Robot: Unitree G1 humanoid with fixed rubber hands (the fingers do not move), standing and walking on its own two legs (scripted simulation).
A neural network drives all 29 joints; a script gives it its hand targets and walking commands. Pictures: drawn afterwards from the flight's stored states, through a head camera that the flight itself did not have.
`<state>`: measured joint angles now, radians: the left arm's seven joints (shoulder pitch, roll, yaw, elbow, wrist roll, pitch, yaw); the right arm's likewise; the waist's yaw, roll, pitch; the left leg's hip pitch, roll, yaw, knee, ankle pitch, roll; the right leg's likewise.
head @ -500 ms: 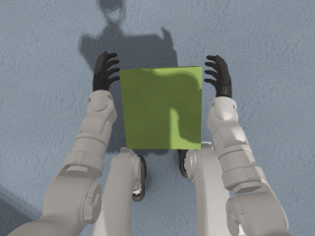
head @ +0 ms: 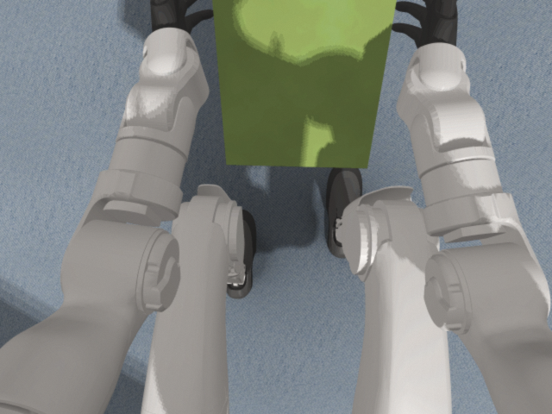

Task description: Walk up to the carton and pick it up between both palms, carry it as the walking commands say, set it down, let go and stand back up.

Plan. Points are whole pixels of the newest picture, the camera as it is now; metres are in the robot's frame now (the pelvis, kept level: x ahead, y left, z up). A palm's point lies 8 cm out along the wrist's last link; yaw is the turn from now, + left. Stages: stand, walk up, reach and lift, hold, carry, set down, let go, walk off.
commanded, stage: set down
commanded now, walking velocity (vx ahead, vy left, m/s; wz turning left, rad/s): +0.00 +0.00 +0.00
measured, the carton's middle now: (298, 70) +0.50 +0.00 -0.32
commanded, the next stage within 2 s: none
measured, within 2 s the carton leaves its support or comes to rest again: rests again in 0.52 s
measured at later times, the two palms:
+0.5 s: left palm (164, 4) +0.56 +0.16 -0.21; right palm out of the picture +0.58 -0.13 -0.22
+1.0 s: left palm out of the picture +0.58 +0.17 -0.24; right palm out of the picture +0.60 -0.13 -0.24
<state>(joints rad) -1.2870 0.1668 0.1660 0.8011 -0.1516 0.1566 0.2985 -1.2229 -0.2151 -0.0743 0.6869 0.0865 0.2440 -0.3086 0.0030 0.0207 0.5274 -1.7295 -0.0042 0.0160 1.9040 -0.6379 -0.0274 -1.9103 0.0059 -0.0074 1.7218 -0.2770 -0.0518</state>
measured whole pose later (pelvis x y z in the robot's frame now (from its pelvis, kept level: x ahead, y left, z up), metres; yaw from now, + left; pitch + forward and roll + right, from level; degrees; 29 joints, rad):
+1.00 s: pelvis +0.02 +0.01 -0.09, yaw +5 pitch +38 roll +2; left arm -1.46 0.18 0.37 0.86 -0.05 0.19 0.04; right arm -1.52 -0.30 -0.36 0.95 -0.03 0.24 0.03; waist -0.02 0.02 0.36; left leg -2.16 -0.09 0.02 2.16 -0.67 -0.03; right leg -2.32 -0.02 0.02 1.98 -0.33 -0.02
